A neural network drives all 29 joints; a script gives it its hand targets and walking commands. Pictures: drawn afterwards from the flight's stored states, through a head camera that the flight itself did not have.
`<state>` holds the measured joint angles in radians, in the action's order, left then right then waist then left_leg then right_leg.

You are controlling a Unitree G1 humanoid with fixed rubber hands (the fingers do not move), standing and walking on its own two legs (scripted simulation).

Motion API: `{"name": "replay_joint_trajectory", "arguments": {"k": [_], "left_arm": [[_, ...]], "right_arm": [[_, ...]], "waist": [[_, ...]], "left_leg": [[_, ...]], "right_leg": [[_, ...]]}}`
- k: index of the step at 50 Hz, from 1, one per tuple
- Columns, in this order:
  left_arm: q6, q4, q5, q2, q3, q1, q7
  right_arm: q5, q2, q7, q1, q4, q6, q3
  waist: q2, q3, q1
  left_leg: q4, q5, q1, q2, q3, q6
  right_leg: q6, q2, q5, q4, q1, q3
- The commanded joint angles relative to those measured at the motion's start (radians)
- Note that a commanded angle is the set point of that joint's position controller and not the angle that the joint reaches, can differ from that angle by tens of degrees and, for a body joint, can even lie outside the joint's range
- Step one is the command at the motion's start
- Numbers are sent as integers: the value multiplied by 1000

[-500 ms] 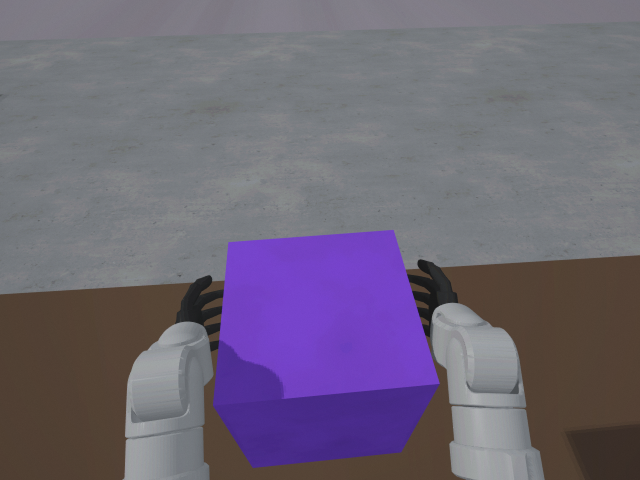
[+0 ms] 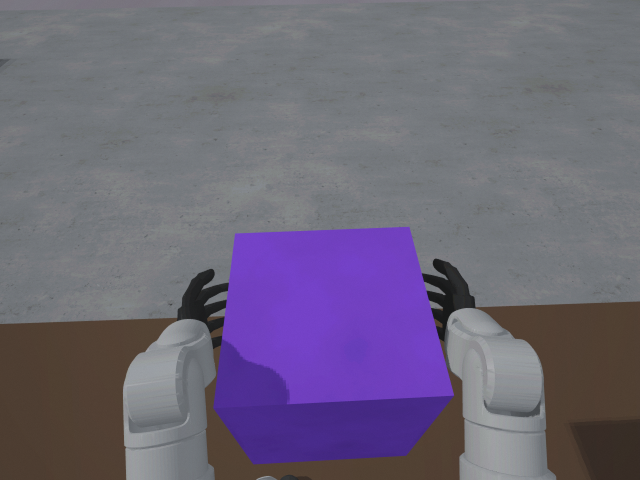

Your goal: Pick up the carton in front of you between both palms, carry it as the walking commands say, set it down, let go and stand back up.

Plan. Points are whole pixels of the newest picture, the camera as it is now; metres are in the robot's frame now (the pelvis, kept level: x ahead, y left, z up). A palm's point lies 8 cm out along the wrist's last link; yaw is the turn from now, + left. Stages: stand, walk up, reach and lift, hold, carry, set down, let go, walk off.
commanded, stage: carry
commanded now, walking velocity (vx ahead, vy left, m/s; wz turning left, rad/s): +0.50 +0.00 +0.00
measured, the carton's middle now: (326, 352) +0.27 +0.01 +0.02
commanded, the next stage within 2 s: none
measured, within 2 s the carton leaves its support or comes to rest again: neither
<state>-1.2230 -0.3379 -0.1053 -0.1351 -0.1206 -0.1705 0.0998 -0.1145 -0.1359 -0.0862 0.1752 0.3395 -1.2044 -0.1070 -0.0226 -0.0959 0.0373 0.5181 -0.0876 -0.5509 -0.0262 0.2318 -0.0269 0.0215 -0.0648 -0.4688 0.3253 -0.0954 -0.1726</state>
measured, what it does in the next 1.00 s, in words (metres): walks ahead: left foot, then right foot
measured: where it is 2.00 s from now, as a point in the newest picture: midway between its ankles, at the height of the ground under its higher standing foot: (335, 228)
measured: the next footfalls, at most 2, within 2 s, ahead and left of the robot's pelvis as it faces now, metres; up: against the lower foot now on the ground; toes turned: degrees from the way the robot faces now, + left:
left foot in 0.02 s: +0.20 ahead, +0.09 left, +0.00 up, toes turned +11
right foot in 0.52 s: +0.54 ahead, -0.09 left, +0.00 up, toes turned -10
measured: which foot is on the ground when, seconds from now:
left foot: up 0.00-0.00, down 0.02-0.52, up 0.54-0.98, down 1.00-1.00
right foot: down 0.00-0.06, up 0.08-0.50, down 0.52-1.00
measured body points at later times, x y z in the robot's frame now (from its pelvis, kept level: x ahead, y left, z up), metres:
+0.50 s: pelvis +0.34 +0.00 +0.00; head +0.34 +0.00 +0.45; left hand +0.64 +0.15 +0.11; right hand +0.64 -0.16 +0.11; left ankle +0.16 +0.08 -0.72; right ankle +0.49 -0.10 -0.71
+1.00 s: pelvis +0.67 -0.02 -0.01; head +0.72 -0.02 +0.44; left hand +1.05 +0.13 +0.10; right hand +1.05 -0.17 +0.11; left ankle +0.78 +0.06 -0.73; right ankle +0.51 -0.08 -0.71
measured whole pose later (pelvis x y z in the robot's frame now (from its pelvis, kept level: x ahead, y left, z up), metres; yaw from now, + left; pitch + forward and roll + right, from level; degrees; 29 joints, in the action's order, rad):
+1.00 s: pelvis +0.67 -0.02 -0.01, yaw -1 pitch +5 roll +0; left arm -1.20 0.10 -0.05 -0.01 -0.23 -0.71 0.14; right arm -0.07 -0.03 -0.12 0.70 -0.07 -1.19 -0.25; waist -0.01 0.01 0.01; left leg 0.53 0.02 -0.54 0.01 0.14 -0.08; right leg -0.05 -0.01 -0.51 0.61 0.12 -0.19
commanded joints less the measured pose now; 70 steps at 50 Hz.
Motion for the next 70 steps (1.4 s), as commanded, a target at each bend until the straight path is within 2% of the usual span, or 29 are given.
{"name": "replay_joint_trajectory", "arguments": {"k": [1,2,3,4,7,10,16,23,25,26,27,28,29,32,34,41,45,48,50,51,52,54,56,59,60,64,67,69,70], "left_arm": [[10,-65,432,-872,734,-473,-296],[10,-64,426,-866,736,-486,-299],[6,-81,436,-876,741,-494,-300],[14,-74,424,-881,746,-507,-297],[44,-62,417,-961,743,-486,-293],[70,-40,386,-982,743,-404,-275],[88,-57,362,-933,761,-403,-245],[33,-49,418,-735,746,-672,-223],[18,22,425,-691,706,-733,-213],[13,63,424,-672,674,-755,-209],[6,94,426,-662,646,-794,-206],[6,139,420,-638,624,-841,-204],[3,163,448,-680,621,-897,-205],[16,191,517,-814,637,-1080,-215],[31,197,554,-889,641,-1196,-222],[40,290,548,-951,568,-1282,-222],[31,327,509,-963,540,-1244,-224],[34,342,484,-965,541,-1214,-223],[40,348,469,-955,555,-1217,-222],[35,357,477,-993,554,-1229,-224],[36,328,474,-988,563,-1242,-223],[48,263,471,-990,574,-1302,-206],[59,224,446,-984,568,-1286,-181],[65,192,396,-940,552,-1204,-151],[67,190,375,-919,552,-1179,-143],[64,136,324,-831,564,-1135,-133],[43,184,311,-762,557,-1099,-152],[25,252,316,-718,532,-1088,-173],[13,309,316,-688,505,-1076,-182]], "right_arm": [[359,-916,232,385,1,5,696],[355,-915,235,377,-7,5,694],[348,-912,240,382,-35,16,687],[378,-940,246,391,-16,18,705],[418,-1008,257,445,32,40,742],[435,-1007,269,415,45,51,757],[444,-909,287,398,51,53,755],[420,-709,232,598,6,17,702],[419,-670,212,692,-43,-1,677],[421,-660,204,743,-68,-11,665],[422,-651,198,799,-96,-19,649],[440,-685,192,850,-110,-29,650],[442,-691,187,916,-148,-31,628],[462,-801,182,1020,-232,-18,588],[463,-856,177,1086,-268,-5,572],[433,-919,155,1159,-371,13,524],[425,-947,159,1147,-385,6,518],[427,-956,174,1162,-379,6,529],[435,-963,187,1138,-388,10,523],[416,-911,190,1158,-394,24,512],[436,-948,195,1120,-420,31,529],[488,-1001,205,1182,-322,38,564],[547,-1039,207,1279,-220,43,608],[589,-1034,207,1285,-143,47,637],[594,-1021,210,1269,-133,46,646],[580,-967,221,1196,-150,49,667],[561,-924,228,1158,-242,40,671],[547,-902,231,1160,-322,28,651],[544,-885,231,1177,-363,16,626]], "waist": [[-109,-266,-62],[38,-310,-81],[316,-363,-64],[203,-322,-59],[39,-280,-54],[104,-283,-49],[152,-176,-54],[177,-87,-67],[174,-160,-30],[114,-237,14],[-21,-318,49],[-301,-367,35],[-277,-354,33],[-10,-349,18],[-35,-372,7],[-70,-336,29],[-101,-275,34],[-123,-348,-21],[-97,-370,-104],[181,-509,-91],[357,-543,-138],[173,-434,-158],[80,-401,-154],[82,-414,-152],[111,-431,-150],[122,-382,-169],[92,-335,-105],[-18,-329,-11],[-155,-297,13]], "left_leg": [[-29,-37,610,49,49,-10],[-108,-305,731,-160,-278,-50],[-296,-330,847,-404,-781,-206],[-315,-238,812,-418,-754,-219],[-282,4,635,-321,-470,-143],[-315,26,592,-280,-321,-115],[-316,196,645,-224,-170,-109],[-209,355,624,-196,-87,-101],[-3,521,591,-171,-26,-71],[197,479,516,-125,6,-41],[466,211,355,-97,-9,-17],[735,-292,11,75,-84,23],[899,-401,-103,64,-231,-6],[892,-294,-157,-36,-261,-53],[800,-248,-124,-52,-253,-50],[497,-157,-269,-41,-168,-13],[78,56,-42,53,-45,-17],[6,136,181,92,-19,-65],[-170,335,375,51,-66,-39],[-33,426,796,-160,-376,-193],[-86,307,993,-279,-676,-302],[-95,316,938,-244,-610,-242],[-94,295,880,-207,-545,-178],[-128,301,814,-171,-479,-180],[-112,358,811,-161,-440,-178],[-46,173,703,-42,-327,-125],[141,60,505,-35,-270,-113],[398,22,313,9,-195,-87],[581,-360,100,82,-163,-58]], "right_leg": [[-41,-90,852,380,241,-64],[-15,-45,578,640,402,-50],[9,103,72,909,655,31],[-22,39,26,1024,722,157],[-59,-65,140,906,715,182],[-41,-52,194,737,674,128],[-23,-20,332,418,757,24],[-89,35,425,257,653,-43],[-103,102,366,214,428,-98],[-95,123,306,194,231,-108],[-102,-64,136,152,50,152],[-254,-317,36,-4,-140,699],[-300,-323,110,-59,-140,755],[-250,-255,442,49,-22,474],[-225,-227,435,48,30,383],[-246,-176,691,90,-54,235],[-185,-78,862,87,11,89],[-138,-80,1069,297,-5,11],[-81,-41,859,579,28,-30],[-35,18,622,841,421,35],[-24,138,-6,1037,771,95],[-60,78,-13,985,909,190],[-70,56,45,789,912,195],[-29,101,150,480,796,138],[-24,110,297,448,756,119],[-15,100,730,63,586,120],[-60,57,940,-32,337,116],[-74,38,856,-19,73,94],[-94,-66,1031,61,-58,202]]}}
